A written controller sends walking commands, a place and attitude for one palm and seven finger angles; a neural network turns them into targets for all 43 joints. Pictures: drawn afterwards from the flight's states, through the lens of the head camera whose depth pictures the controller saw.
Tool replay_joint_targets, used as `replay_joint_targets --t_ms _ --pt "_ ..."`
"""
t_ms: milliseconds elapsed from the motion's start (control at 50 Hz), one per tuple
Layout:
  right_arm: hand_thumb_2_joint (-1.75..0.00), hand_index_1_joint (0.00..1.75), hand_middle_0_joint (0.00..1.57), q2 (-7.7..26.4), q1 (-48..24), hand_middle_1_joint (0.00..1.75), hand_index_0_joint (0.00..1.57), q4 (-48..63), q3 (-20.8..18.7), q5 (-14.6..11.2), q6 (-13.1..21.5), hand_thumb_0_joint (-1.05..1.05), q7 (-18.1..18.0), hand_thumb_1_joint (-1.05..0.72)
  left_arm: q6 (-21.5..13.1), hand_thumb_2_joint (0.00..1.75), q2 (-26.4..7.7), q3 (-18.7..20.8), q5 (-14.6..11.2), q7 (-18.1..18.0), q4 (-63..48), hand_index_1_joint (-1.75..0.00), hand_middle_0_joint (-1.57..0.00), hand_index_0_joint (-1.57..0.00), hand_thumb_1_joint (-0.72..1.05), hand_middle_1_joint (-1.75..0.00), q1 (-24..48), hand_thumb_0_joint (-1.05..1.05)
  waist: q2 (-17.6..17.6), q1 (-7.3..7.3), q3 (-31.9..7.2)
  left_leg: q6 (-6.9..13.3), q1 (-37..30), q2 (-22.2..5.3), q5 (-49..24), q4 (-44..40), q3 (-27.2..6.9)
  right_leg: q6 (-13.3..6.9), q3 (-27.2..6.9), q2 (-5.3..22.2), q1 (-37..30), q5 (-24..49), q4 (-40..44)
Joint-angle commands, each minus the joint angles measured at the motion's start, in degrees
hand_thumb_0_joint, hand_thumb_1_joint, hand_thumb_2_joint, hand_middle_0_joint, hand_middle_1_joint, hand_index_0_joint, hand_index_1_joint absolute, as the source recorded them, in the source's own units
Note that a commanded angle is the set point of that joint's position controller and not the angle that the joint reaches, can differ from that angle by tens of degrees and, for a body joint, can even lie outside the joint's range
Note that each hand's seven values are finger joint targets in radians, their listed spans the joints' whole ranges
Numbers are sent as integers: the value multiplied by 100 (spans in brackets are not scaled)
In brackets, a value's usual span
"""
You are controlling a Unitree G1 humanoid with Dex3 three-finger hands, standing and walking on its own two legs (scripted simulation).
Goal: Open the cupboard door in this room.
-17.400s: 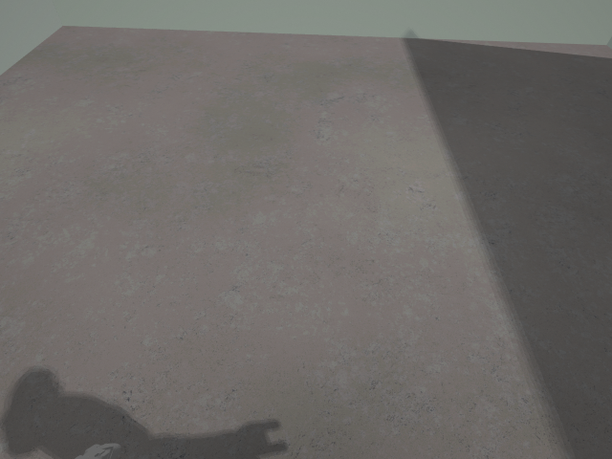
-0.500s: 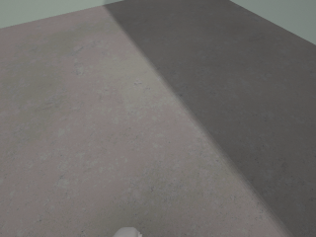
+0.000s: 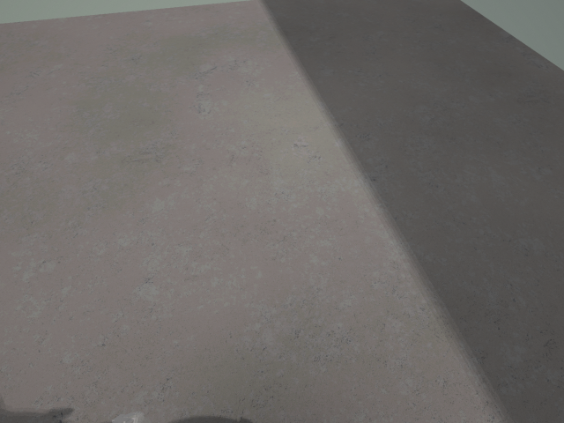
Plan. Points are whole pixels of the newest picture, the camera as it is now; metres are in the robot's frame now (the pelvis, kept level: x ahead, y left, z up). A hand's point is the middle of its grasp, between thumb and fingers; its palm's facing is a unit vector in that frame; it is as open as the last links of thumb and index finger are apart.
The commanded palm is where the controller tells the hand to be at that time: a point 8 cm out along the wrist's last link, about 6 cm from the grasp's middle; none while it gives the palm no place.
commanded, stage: turn or walk to find it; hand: left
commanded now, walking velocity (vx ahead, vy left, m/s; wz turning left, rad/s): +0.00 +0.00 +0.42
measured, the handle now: out of the picture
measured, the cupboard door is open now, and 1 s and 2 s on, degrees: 0 0 0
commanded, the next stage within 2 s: stand and wait in 1.20 s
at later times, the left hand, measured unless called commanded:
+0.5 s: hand out of the picture -0.04 +0.20 -0.19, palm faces +0.28 -0.93 -0.23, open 7.4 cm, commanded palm none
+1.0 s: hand out of the picture -0.01 +0.19 -0.15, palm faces +0.43 -0.86 -0.28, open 7.4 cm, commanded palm none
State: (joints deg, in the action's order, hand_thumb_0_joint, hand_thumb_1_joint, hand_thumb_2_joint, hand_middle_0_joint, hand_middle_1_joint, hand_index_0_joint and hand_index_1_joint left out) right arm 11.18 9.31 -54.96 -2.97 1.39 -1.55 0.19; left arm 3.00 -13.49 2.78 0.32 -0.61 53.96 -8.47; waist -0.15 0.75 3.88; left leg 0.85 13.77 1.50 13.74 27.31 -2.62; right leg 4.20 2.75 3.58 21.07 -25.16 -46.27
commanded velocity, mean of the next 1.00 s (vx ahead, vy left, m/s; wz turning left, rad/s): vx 0.00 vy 0.00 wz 0.42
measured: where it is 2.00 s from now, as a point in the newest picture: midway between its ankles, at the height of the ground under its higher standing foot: outside the picture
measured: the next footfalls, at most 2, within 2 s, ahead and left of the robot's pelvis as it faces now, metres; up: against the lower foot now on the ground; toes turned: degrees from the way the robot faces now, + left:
right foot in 0.08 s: +0.04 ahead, -0.13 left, +0.00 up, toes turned -3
left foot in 0.50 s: -0.02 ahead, +0.12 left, +0.00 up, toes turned +19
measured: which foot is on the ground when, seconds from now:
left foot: down 0.00-0.08, up 0.10-0.48, down 0.50-0.92, up 0.94-1.00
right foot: up 0.00-0.06, down 0.08-0.50, up 0.52-0.90, down 0.92-1.00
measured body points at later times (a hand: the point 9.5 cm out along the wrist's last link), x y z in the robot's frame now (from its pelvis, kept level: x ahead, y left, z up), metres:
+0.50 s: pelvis -0.02 +0.00 -0.01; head +0.02 +0.02 +0.43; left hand -0.05 +0.25 -0.17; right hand +0.12 -0.23 -0.15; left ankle -0.06 +0.11 -0.74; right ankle +0.00 -0.12 -0.74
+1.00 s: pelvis -0.03 -0.04 -0.01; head +0.01 -0.05 +0.44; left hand -0.04 +0.23 -0.13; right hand +0.13 -0.24 -0.17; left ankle -0.08 +0.09 -0.70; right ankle +0.02 -0.12 -0.74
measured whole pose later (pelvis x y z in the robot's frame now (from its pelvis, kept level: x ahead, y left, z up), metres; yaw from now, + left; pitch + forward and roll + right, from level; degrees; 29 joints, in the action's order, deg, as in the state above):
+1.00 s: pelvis -0.03 -0.04 -0.01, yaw +27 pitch -1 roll +2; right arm 13.3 11.6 -55.9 -4.9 1.0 -3.7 0.5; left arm 0.6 -10.3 1.5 0.8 -0.8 51.8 -8.6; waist -2.8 1.5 3.8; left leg -1.1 23.9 3.2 25.7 50.7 -4.6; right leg -1.6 6.0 3.1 14.6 -17.9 -33.1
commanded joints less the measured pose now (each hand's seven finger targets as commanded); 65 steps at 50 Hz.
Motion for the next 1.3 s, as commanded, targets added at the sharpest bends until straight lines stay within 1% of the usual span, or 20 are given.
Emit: replay_joint_targets --t_ms 0,20,60,80,160,340,420,440,480,540,620,700,800,860,880,900,920,1000,1200,1280 --pt "-90 30 20 1163 13 30 20 362 -316 -18 33 0 -74 -90 -246 90 -421 119 2 -48 -283 -30 -20 -20 90 -30 -569 0 -841 -181 -708 639 -172 -1179 -2393 -142 -1331 -33 134 -150 -847 917 1722" --pt "-90 30 20 1022 24 30 20 385 -307 -54 39 0 -57 -90 -299 90 -566 150 24 -69 -238 -30 -20 -20 90 -30 -763 0 -439 -266 -787 390 268 -921 -1731 197 -1211 -80 -9 53 -1513 1481 2470" --pt "-90 30 20 555 -1 30 20 629 -231 -86 42 0 -9 -90 -363 90 -1314 281 134 -118 -296 -30 -20 -20 90 -30 -902 0 1636 -373 -632 -232 1843 242 1940 2238 -8 -1089 -1972 2299 -2053 2724 2922" --pt "-90 30 20 786 -78 30 20 609 -299 -38 -82 0 -35 -90 -363 90 -1207 325 81 -153 -345 -30 -20 -20 90 -30 -837 0 1671 -392 -570 -204 1708 0 2047 3204 -310 -1339 -1952 2406 -1371 2474 3055" --pt "-90 30 20 663 207 30 20 235 -282 -13 -163 0 71 -90 -380 90 -686 161 75 -118 -541 -30 -20 -20 90 -30 -117 0 845 0 -125 -347 1771 -249 887 4341 -109 -1056 -532 1495 -962 2421 2837" --pt "-90 30 20 468 -350 30 20 356 -120 -84 -75 0 73 -90 -333 90 -1061 289 150 -102 -217 -30 -20 -20 90 -30 -787 0 1095 -393 -443 -422 1111 -288 1338 2021 577 -1231 -78 1679 -1650 3530 2386" --pt "-90 30 20 544 77 30 20 254 -101 -87 18 0 40 -90 -279 90 -1111 323 108 -93 -139 -30 -20 -20 90 -30 -654 0 1084 -146 -713 -332 151 -257 427 399 818 -888 277 1624 -1497 3461 1741" --pt "-90 30 20 701 286 30 20 196 -136 -77 63 0 49 -90 -246 90 -1028 303 58 -78 -160 -30 -20 -20 90 -30 -609 0 622 -4 -812 -249 -511 -360 -329 -338 689 -614 504 1464 -1076 3027 1253" --pt "-90 30 20 1621 733 30 20 193 -334 -45 97 0 17 -90 -178 90 -417 135 39 -30 -472 -30 -20 -20 90 -30 -442 0 -1756 222 -794 733 -1435 -2400 -3168 -814 -1696 2 686 388 944 -1133 -738" --pt "-90 30 20 1290 353 30 20 150 -259 -11 81 0 -132 -90 -90 90 -522 171 37 -32 -361 -30 -20 -20 90 -30 59 0 -1308 167 -374 948 -647 -1933 -2353 -870 -1340 -29 -118 385 1098 -473 -1710" --pt "-90 30 20 1147 144 30 20 246 -208 -29 145 0 -129 -90 -128 90 -460 156 42 17 -197 -30 -20 -20 90 -30 -197 0 -741 -8 -561 803 -851 -1502 -2780 -750 -806 54 -82 248 858 42 -1447" --pt "-90 30 20 1185 320 30 20 230 -247 -16 111 0 -110 -90 -117 90 -424 128 32 -10 -307 -30 -20 -20 90 -30 -3 0 -754 85 -560 890 -875 -1526 -2544 -773 -1100 79 -106 142 752 -41 -952" --pt "-90 30 20 1210 177 30 20 323 -306 18 46 0 -80 -90 -166 90 -361 102 -1 -32 -401 -30 -20 -20 90 -30 -81 0 -981 43 -589 857 -410 -1404 -2374 -580 -1461 -3 -1 -85 -73 -49 451" --pt "-90 30 20 1107 10 30 20 388 -321 -39 28 0 -60 -90 -267 90 -486 141 7 -55 -256 -30 -20 -20 90 -30 -701 0 -671 -268 -812 475 205 -982 -1733 -1 -1319 -51 91 -98 -1327 1314 2218" --pt "-90 30 20 853 112 30 20 412 -297 -89 38 0 -22 -90 -334 90 -809 190 63 -89 -255 -30 -20 -20 90 -30 -819 0 119 -294 -845 155 941 -580 -786 573 -979 -238 -548 576 -2050 1502 2762" --pt "-90 30 20 500 117 30 20 575 -223 -93 52 0 7 -90 -368 90 -1251 287 136 -127 -285 -30 -20 -20 90 -30 -849 0 1534 -323 -685 -223 1902 205 1278 1723 -83 -850 -1909 1971 -2301 2062 2959" --pt "-90 30 20 745 -35 30 20 606 -297 -37 -51 0 -22 -90 -358 90 -1298 313 82 -130 -380 -30 -20 -20 90 -30 -803 0 1651 -415 -536 -226 1777 64 2013 2837 -257 -1290 -2128 2445 -1383 1943 3163" --pt "-90 30 20 642 350 30 20 209 -307 -3 -164 0 79 -90 -354 90 -692 177 76 -130 -607 -30 -20 -20 90 -30 93 0 750 91 -51 -311 1720 -238 842 4282 -138 -1029 -625 1468 -740 1823 2972" --pt "-90 30 20 473 -299 30 20 277 -111 -75 -89 0 50 -90 -361 90 -950 255 150 -118 -163 -30 -20 -20 90 -30 -936 0 1049 -410 -467 -451 1229 -314 1357 2253 444 -1256 -178 1679 -1769 3738 2462" --pt "-90 30 20 506 -61 30 20 229 -81 -112 -11 0 27 -90 -313 90 -1084 307 132 -111 -72 -30 -20 -20 90 -30 -765 0 1131 -246 -709 -358 540 -275 963 898 704 -1118 43 1728 -1807 3835 1992"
